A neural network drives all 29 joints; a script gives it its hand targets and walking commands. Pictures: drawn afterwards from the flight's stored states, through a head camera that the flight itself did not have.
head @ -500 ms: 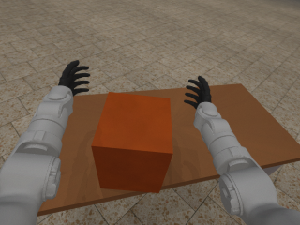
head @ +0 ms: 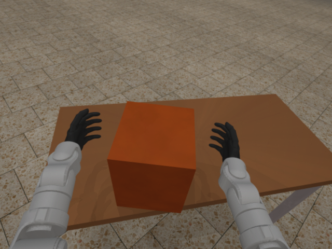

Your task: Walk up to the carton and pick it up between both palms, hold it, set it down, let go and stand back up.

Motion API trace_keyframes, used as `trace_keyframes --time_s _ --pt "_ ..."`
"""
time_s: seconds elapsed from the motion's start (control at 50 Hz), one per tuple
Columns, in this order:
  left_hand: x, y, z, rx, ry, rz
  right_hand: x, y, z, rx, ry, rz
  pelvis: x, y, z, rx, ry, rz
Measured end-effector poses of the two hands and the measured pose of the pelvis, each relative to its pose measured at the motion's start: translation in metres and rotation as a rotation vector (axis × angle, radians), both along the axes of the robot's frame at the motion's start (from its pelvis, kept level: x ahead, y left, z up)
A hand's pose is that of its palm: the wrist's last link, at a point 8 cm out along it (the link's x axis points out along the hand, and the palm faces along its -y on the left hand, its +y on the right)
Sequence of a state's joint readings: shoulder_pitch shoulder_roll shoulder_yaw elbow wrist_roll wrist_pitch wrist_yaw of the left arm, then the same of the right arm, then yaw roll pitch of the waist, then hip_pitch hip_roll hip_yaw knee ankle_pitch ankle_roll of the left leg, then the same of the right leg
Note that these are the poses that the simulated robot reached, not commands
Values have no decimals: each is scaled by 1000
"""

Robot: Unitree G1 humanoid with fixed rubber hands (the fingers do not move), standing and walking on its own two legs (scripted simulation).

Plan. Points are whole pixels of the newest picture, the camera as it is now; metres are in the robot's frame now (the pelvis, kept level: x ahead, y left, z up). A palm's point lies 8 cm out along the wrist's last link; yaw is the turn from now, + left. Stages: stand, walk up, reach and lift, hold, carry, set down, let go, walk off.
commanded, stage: set down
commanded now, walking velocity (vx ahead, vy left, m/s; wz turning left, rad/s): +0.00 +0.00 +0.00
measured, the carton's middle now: (154, 158) +0.40 +0.01 -0.03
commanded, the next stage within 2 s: none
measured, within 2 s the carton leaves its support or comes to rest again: neither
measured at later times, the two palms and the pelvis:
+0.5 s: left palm (67, 181) +0.29 +0.22 +0.03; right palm (229, 187) +0.26 -0.16 +0.03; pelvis +0.01 +0.00 +0.00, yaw +0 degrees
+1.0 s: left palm (60, 220) +0.22 +0.23 -0.01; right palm (227, 217) +0.21 -0.16 -0.02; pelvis +0.02 +0.00 +0.00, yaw +1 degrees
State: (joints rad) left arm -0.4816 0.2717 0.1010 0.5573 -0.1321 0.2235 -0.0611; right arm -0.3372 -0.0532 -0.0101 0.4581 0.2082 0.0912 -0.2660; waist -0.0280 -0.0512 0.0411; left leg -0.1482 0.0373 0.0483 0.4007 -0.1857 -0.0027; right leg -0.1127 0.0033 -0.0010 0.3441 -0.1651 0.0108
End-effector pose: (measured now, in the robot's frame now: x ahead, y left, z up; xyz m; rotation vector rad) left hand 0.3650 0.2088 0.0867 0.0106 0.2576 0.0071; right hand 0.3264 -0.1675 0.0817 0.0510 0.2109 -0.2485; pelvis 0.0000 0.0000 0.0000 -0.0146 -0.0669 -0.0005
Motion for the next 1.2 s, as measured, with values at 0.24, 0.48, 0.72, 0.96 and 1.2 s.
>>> trace_keyframes --time_s 0.24,0.48,0.72,0.96,1.2 --pt "-36 4 -28 1 21 3 -33 5 -27 11 25 -2 3 3 0 1 -28 -7" --pt "-74 13 -53 6 12 13 -59 3 -48 1 39 3 10 3 0 0 -20 -3" --pt "-113 18 -79 21 33 4 -91 6 -77 0 73 7 19 2 -1 -3 -14 7" --pt "-144 20 -98 27 37 -2 -111 8 -95 -12 76 21 24 2 -2 -5 -8 9" --pt "-168 23 -113 36 60 -1 -129 6 -106 -26 79 27 26 4 -3 -7 -27 11"
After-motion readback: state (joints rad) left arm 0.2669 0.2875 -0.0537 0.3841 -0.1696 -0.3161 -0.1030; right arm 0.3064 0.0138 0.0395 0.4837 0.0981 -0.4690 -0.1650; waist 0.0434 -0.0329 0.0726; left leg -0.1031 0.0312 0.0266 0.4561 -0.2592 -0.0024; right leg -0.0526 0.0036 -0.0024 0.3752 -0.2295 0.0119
